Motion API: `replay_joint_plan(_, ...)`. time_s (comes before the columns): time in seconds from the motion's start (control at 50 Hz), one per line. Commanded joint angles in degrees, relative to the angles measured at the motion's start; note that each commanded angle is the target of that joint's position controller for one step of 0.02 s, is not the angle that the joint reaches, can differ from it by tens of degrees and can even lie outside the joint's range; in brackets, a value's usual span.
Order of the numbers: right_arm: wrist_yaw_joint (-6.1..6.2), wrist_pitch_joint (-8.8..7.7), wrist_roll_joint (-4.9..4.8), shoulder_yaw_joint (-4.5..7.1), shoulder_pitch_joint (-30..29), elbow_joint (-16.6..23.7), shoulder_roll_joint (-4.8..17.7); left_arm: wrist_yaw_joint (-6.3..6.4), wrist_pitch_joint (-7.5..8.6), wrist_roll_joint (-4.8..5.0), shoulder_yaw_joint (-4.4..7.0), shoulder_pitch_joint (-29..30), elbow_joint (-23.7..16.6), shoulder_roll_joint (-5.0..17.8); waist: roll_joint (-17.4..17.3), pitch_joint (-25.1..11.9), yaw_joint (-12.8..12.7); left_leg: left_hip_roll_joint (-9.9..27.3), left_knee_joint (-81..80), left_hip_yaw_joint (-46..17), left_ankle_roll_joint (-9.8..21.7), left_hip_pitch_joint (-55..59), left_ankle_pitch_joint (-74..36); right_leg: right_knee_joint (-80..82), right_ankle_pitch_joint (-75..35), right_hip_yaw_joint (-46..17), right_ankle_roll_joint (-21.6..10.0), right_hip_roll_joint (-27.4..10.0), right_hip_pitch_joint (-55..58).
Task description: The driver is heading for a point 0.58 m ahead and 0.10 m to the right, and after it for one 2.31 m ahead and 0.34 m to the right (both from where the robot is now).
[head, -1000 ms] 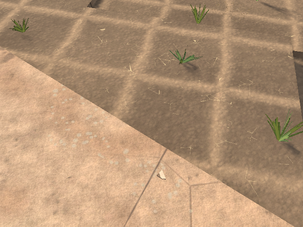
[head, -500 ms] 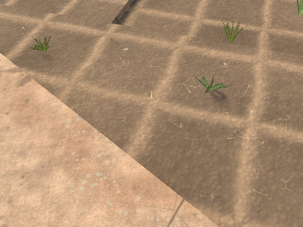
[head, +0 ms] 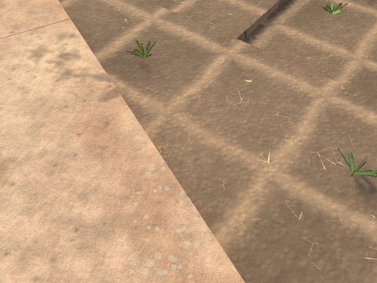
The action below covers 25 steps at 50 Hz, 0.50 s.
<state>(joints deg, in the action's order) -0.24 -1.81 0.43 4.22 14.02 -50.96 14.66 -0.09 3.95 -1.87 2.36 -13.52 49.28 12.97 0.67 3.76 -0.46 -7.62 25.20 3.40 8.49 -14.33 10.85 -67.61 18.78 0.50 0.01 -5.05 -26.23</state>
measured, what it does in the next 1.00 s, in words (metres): walks ahead, turning right: right foot, then left foot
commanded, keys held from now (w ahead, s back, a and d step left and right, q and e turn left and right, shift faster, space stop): no key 0.04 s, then e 0.56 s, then w+e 0.06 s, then w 0.14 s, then no key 0.20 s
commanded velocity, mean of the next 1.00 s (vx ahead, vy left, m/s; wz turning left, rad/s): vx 0.17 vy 0.00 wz -0.25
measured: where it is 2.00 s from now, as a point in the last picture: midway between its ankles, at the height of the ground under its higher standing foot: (220, 271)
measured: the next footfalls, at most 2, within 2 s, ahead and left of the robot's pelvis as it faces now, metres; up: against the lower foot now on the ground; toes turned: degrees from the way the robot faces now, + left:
right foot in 0.34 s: +0.26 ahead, -0.10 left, +0.00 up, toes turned -5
left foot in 0.86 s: +0.26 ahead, +0.09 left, +0.00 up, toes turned -20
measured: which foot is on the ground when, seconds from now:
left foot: down 0.00-0.36, up 0.38-0.84, down 0.86-1.00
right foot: up 0.00-0.32, down 0.34-0.86, up 0.88-1.00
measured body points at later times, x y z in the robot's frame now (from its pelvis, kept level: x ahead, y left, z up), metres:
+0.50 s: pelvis +0.16 -0.03 +0.00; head +0.19 -0.05 +0.45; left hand +0.26 +0.23 -0.13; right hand +0.24 -0.30 -0.14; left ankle +0.13 +0.09 -0.65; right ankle +0.22 -0.09 -0.73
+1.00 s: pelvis +0.23 +0.01 +0.01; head +0.24 +0.03 +0.46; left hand +0.41 +0.22 -0.12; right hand +0.17 -0.26 -0.10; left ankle +0.22 +0.10 -0.73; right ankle +0.22 -0.12 -0.69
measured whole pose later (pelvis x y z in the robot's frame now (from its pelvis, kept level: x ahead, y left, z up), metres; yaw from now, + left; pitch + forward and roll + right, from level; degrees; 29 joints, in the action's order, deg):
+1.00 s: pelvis +0.23 +0.01 +0.01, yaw -20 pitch +1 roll -1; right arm 1.5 -2.3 1.1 1.1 20.6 -50.4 13.2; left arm -0.7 0.1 -1.8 3.7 -13.4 47.5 15.6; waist 3.1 -1.4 1.1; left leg -1.9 18.6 -0.2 2.9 -6.8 12.9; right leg -47.2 17.8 -6.8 -1.6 6.1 -26.2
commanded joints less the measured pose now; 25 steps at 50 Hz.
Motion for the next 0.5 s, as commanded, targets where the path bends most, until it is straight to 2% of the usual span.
replay_joint_plan(0.02, 0.14, -2.50, -0.59, 0.72, 2.58, 1.85, 5.49, -0.21, -1.80, -0.63, 1.01, -6.63, -1.01, 3.91, 0.39, -3.48, -2.20, 16.68, -10.72, -13.54, 7.24, 5.20, -40.87, 4.05, -2.18, -0.17, 1.40, -0.95, -3.09)
replay_joint_plan(0.06, 0.19, -2.61, -0.25, 0.49, 4.41, 0.85, 5.99, -0.35, -2.27, -0.22, 0.84, -5.40, -1.16, 3.33, -1.40, -3.74, -1.99, 14.88, -9.84, -9.24, 4.47, 5.48, -49.19, 8.48, -6.51, 1.14, 1.57, -0.05, -3.18)
replay_joint_plan(0.12, 0.42, -2.22, -0.07, -0.48, 5.24, 0.00, 4.81, -0.68, -2.48, 0.43, 0.43, -0.40, -1.89, 3.38, -4.27, -2.97, -0.12, 12.85, -10.01, -4.78, -0.35, 6.91, -49.83, 17.18, -13.07, 2.60, 0.49, 0.93, -3.11)
replay_joint_plan(0.18, 1.10, -1.99, 0.42, -1.12, 6.75, -1.11, 4.44, -0.56, -2.53, 1.08, -0.29, 3.84, -2.56, 2.79, -5.26, -3.11, 2.10, 13.92, -9.81, -2.70, -1.88, 10.72, -49.19, 24.81, -17.42, 3.05, -1.20, 2.46, -2.06)
replay_joint_plan(0.22, 1.82, -1.67, 0.81, -1.30, 6.90, -1.70, 4.54, -0.37, -2.61, 1.06, -0.45, 4.70, -2.77, 3.27, -5.43, -2.82, 2.54, 15.15, -8.31, -1.61, -1.91, 12.84, -49.36, 27.39, -16.28, 3.03, -2.02, 3.98, -0.88)
replay_joint_plan(0.28, 3.18, -0.81, 0.60, -1.04, 5.12, -1.72, 5.58, -0.26, -2.10, 0.39, 0.04, 2.09, -2.51, 5.14, -5.45, -2.98, 1.04, 18.02, -1.26, -2.14, -1.04, 16.48, -54.66, 30.59, -8.54, 3.45, -4.41, 5.89, 0.51)
replay_joint_plan(0.3, 3.55, -0.55, 0.43, -0.81, 4.42, -1.53, 6.23, -0.14, -1.84, 0.34, 0.27, -0.55, -1.76, 5.55, -5.40, -3.83, 0.13, 18.25, 2.97, -2.33, -1.07, 17.34, -56.93, 32.72, -6.41, 3.82, -5.52, 6.96, 2.47)
replay_joint_plan(0.32, 3.82, -0.33, 0.26, -0.49, 3.27, -1.23, 7.17, 0.10, -1.39, 0.27, 0.57, -4.52, -0.72, 5.84, -4.24, -5.28, -1.85, 17.72, 9.45, -2.05, -1.49, 17.04, -55.71, 36.98, -7.73, 3.38, -6.84, 7.54, 6.24)
replay_joint_plan(0.34, 3.95, -0.27, -0.14, -0.09, 1.07, -0.29, 8.45, 0.37, -0.72, 0.10, 1.07, -10.04, 0.27, 6.91, -1.66, -7.97, -5.64, 15.17, 20.98, -0.03, -2.88, 12.23, -47.05, 42.62, -22.65, -0.58, -9.17, 4.88, 14.54)
replay_joint_plan(0.36, 3.73, -0.71, -0.09, -0.38, 1.97, 2.38, 6.94, 0.80, -0.52, -0.03, 2.52, -13.35, -0.03, 12.59, 7.11, -12.39, -5.17, 7.30, 39.81, 3.76, -5.01, -0.17, -12.59, 40.73, -55.53, -16.52, -14.42, -8.14, 25.66)
replay_joint_plan(0.38, 2.79, 0.11, -0.42, -0.73, 6.00, 3.33, 3.79, 0.88, -1.78, 1.93, 3.24, -11.26, -0.39, 14.53, 15.42, -18.92, -1.29, -1.78, 52.61, -1.69, -6.78, -13.01, 24.40, 43.44, -67.59, -33.00, -25.54, -17.35, 32.70)
replay_joint_plan(0.4, 2.55, 1.00, 1.55, -1.04, 6.47, 1.81, 4.64, 0.35, -2.41, 3.29, 3.17, -8.32, -1.52, 12.70, 5.30, -16.25, -0.66, 3.76, 54.05, -7.33, -7.02, -13.82, 22.63, 45.62, -55.09, -29.16, -25.08, -16.58, 26.96)
replay_joint_plan(0.42, 2.43, 1.49, 1.24, -0.66, 2.49, 2.32, 5.33, 0.33, -3.06, 2.45, 2.57, -4.05, -2.68, 9.79, 1.19, -8.53, -0.44, 5.06, 53.15, -7.04, -7.67, -15.92, 19.33, 48.00, -41.92, -25.31, -23.28, -13.13, 19.47)
replay_joint_plan(0.44, 2.44, 1.77, 0.99, -0.39, -0.05, 3.11, 5.74, 0.42, -3.86, 1.61, 1.87, -1.42, -3.11, 7.54, -1.99, -3.81, 0.82, 6.61, 48.51, -6.64, -8.18, -16.64, 16.64, 50.49, -32.07, -22.13, -20.02, -9.56, 13.68)
replay_joint_plan(0.46, 2.45, 2.44, 1.20, -0.34, -1.32, 4.14, 5.64, 0.69, -4.10, 1.67, 1.77, -0.89, -3.32, 7.22, -0.77, -2.89, 1.23, 7.65, 44.35, -6.55, -8.77, -15.96, 14.22, 51.78, -27.08, -19.85, -17.69, -6.62, 11.31)
replay_joint_plan(0.48, 2.31, 3.19, 1.56, -0.63, -0.48, 3.98, 4.57, 0.72, -4.17, 1.26, 1.87, -0.70, -3.44, 7.52, 1.11, -3.79, 1.53, 7.06, 43.07, -5.62, -9.35, -14.30, 12.22, 52.05, -25.82, -18.03, -16.51, -4.34, 9.99)
replay_joint_plan(0.5, 2.20, 3.68, 1.49, -0.75, 0.12, 4.04, 3.84, 0.57, -4.04, 1.12, 2.10, -1.25, -3.48, 8.18, 1.99, -5.14, 1.57, 6.55, 41.78, -5.37, -9.84, -13.56, 10.99, 51.91, -25.91, -17.41, -15.90, -3.32, 9.95)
